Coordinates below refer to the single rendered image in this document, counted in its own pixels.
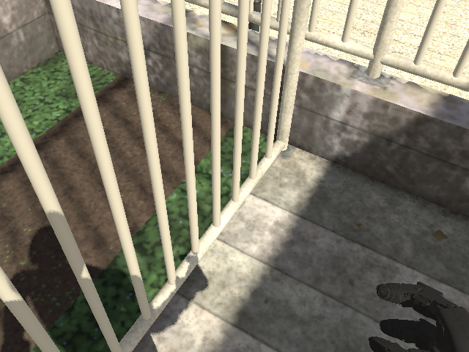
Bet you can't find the robot right hand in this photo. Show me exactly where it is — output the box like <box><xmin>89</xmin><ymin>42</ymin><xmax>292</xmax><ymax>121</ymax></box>
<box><xmin>369</xmin><ymin>282</ymin><xmax>469</xmax><ymax>352</ymax></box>

